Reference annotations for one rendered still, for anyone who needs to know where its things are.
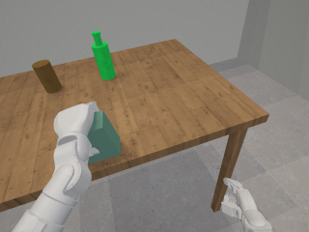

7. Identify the right robot forearm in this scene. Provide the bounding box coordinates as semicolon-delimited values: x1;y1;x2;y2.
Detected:
241;209;273;232

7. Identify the left robot hand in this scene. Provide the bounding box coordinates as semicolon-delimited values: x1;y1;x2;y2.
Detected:
53;101;99;157

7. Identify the table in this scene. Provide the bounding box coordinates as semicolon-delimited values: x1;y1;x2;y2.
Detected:
0;39;269;213

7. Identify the right robot hand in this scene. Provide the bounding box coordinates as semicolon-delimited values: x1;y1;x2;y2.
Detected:
221;177;258;221

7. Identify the left robot forearm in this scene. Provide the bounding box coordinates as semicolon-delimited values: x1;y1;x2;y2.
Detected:
12;131;92;232

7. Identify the sponge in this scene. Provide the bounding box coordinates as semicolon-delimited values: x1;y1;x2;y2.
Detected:
57;110;121;164

